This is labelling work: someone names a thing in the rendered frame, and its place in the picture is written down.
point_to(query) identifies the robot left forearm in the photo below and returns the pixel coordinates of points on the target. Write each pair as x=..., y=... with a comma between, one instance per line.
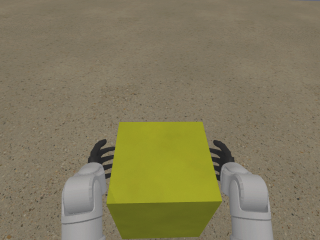
x=81, y=204

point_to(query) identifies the carton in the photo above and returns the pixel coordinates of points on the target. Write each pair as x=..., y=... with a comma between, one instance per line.
x=163, y=182

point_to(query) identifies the robot right forearm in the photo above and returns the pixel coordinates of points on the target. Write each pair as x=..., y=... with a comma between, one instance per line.
x=248, y=201

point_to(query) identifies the right robot hand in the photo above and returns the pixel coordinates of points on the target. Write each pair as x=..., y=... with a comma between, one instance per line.
x=224, y=154

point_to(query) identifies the left robot hand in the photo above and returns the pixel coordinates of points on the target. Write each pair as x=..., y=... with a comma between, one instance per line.
x=97, y=152

